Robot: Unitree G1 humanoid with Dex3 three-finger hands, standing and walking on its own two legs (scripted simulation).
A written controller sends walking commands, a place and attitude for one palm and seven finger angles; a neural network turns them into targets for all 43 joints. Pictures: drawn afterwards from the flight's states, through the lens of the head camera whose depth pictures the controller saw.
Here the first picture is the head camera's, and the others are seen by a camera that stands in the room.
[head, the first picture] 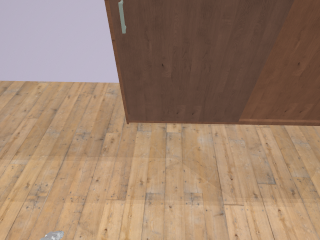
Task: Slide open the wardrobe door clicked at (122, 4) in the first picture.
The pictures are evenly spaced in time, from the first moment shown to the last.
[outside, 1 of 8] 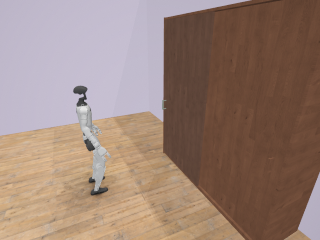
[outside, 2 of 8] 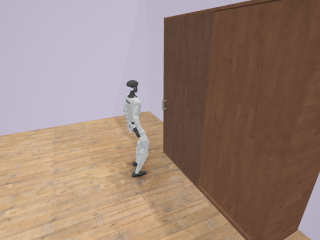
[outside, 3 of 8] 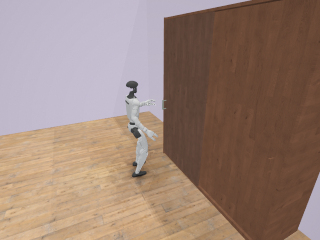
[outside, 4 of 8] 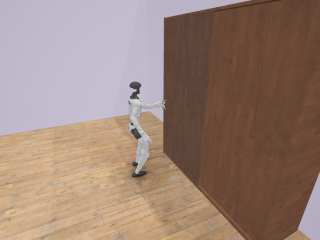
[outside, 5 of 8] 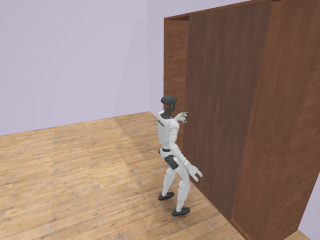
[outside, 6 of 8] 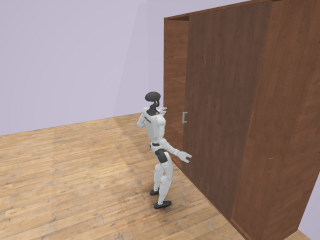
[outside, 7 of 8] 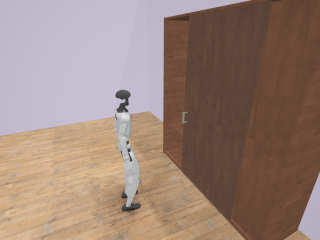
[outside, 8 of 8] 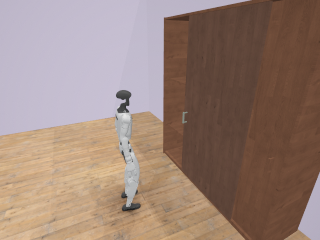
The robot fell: no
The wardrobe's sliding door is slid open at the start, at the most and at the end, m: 0.00 0.55 0.55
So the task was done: yes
